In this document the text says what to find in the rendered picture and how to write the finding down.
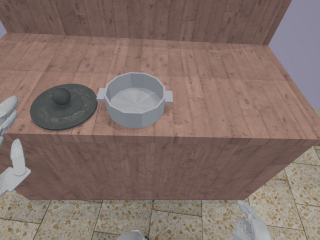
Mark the table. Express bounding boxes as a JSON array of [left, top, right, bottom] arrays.
[[0, 0, 320, 200]]

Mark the robot right hand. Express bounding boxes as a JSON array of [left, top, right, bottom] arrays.
[[233, 200, 272, 240]]

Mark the robot left hand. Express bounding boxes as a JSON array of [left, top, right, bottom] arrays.
[[0, 95, 31, 198]]

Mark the knob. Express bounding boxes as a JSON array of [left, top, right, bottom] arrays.
[[52, 88, 71, 105]]

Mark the lid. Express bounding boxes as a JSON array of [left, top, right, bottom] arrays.
[[30, 83, 98, 131]]

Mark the pot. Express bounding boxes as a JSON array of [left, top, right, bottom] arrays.
[[96, 72, 173, 129]]

